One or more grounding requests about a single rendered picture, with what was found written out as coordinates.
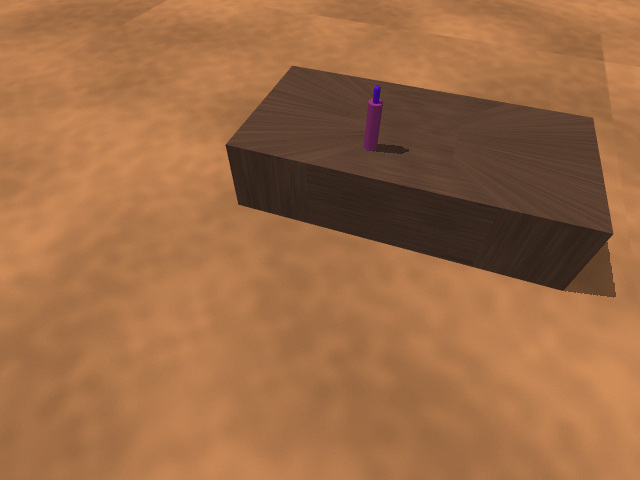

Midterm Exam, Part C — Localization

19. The bottle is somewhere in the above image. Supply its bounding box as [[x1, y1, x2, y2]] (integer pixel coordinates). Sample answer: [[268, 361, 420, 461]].
[[364, 86, 383, 151]]

